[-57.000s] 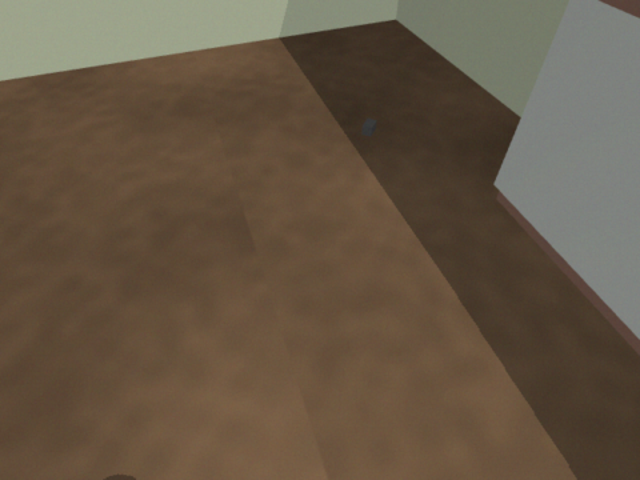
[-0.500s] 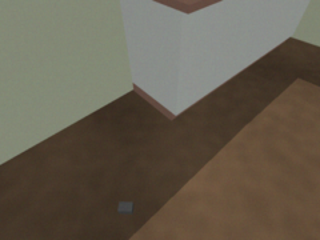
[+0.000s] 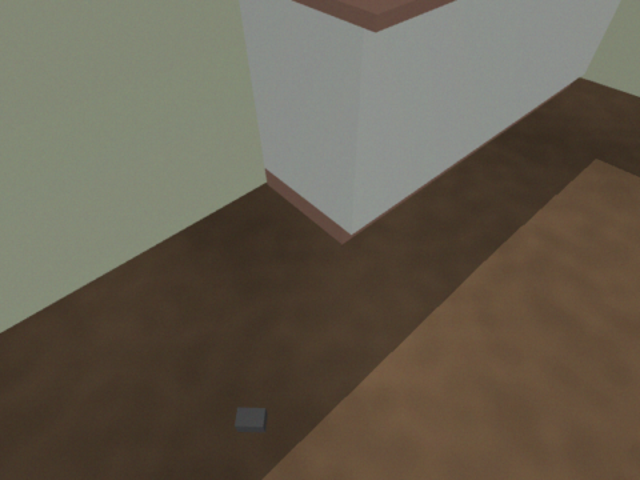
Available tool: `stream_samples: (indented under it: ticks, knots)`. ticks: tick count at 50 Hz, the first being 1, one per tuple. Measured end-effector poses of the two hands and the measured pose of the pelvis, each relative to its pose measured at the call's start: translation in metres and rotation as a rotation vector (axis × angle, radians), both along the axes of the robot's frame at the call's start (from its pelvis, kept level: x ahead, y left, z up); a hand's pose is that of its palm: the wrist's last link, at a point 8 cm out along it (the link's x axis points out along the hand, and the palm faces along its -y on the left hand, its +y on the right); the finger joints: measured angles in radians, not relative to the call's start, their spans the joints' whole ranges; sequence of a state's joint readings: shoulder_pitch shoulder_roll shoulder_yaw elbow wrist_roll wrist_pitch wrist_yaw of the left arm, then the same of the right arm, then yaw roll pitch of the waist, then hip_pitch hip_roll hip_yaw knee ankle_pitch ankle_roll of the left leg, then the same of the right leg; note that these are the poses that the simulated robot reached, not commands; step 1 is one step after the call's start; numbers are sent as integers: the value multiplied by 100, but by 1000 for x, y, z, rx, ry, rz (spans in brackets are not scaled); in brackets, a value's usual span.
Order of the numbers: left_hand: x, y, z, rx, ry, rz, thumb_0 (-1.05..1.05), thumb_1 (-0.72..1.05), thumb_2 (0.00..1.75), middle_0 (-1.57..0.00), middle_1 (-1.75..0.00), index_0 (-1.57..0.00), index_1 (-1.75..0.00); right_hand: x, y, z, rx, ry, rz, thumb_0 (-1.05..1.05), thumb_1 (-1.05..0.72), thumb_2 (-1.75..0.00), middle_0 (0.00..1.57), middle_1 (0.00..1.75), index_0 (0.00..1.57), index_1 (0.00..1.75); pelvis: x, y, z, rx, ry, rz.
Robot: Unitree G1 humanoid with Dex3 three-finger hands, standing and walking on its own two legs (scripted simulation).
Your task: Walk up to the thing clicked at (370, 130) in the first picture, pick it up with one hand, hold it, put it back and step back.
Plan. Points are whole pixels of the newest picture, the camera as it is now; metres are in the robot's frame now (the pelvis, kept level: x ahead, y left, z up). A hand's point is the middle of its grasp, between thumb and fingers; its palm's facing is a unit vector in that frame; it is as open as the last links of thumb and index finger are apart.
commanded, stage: stand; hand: left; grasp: from above
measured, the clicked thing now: (251, 419) +0.43 +0.24 -0.76
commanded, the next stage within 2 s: step back in 0.60 s
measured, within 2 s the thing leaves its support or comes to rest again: neither
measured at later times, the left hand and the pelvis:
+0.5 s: hand out of the picture +0.07 +0.25 -0.16, palm faces +0.01 -0.94 -0.34, open 7.4 cm; pelvis +0.01 -0.01 +0.00, yaw +0 degrees
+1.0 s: hand out of the picture +0.10 +0.31 -0.19, palm faces +0.00 -0.94 -0.35, open 7.4 cm; pelvis -0.05 +0.05 -0.02, yaw +1 degrees
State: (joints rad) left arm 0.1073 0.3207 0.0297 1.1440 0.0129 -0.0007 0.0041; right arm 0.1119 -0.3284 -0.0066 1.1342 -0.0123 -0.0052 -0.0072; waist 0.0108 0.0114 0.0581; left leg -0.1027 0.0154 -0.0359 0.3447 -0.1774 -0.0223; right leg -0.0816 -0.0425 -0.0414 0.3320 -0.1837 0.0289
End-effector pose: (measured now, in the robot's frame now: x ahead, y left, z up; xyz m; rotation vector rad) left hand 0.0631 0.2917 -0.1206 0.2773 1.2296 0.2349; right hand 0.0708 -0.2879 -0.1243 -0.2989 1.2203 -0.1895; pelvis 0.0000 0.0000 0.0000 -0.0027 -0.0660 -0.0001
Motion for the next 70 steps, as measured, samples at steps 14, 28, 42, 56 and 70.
stream_samples:
  ticks: [14,28,42,56,70]
  knots:
    - [-11,-1,-2,-2,38,1,0,90,90,-20,-30,-20,-30,-9,-4,-1,3,34,-5,1,-91,-90,21,30,20,30,0,-3,0,0,11,1]
    - [1,-3,1,5,29,-8,0,90,90,-20,-30,-20,-30,-1,-7,-3,5,34,0,1,-91,-90,21,30,20,30,7,-6,0,2,18,-1]
    - [19,35,-11,40,-26,-40,0,90,90,-21,-30,-21,-30,-11,-12,0,-66,34,-16,0,-91,-90,21,30,20,30,-23,20,-15,-2,45,11]
    - [4,66,-27,6,-25,-90,0,90,90,-20,-30,-20,-30,-71,39,10,-113,65,-34,1,-91,-90,21,30,20,30,-60,60,-14,-19,62,-23]
    - [-70,60,-9,71,-9,-128,0,90,90,-20,-30,-20,-30,-100,34,-22,-15,-78,-68,1,-91,-90,21,30,20,30,-113,50,-27,-17,11,-77]
